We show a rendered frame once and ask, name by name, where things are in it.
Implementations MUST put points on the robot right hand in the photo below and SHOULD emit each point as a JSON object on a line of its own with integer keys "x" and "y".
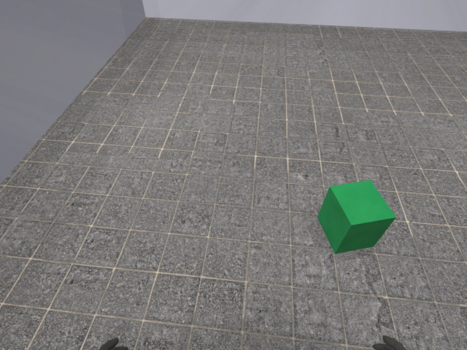
{"x": 391, "y": 344}

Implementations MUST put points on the carton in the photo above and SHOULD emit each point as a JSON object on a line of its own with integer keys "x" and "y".
{"x": 354, "y": 216}

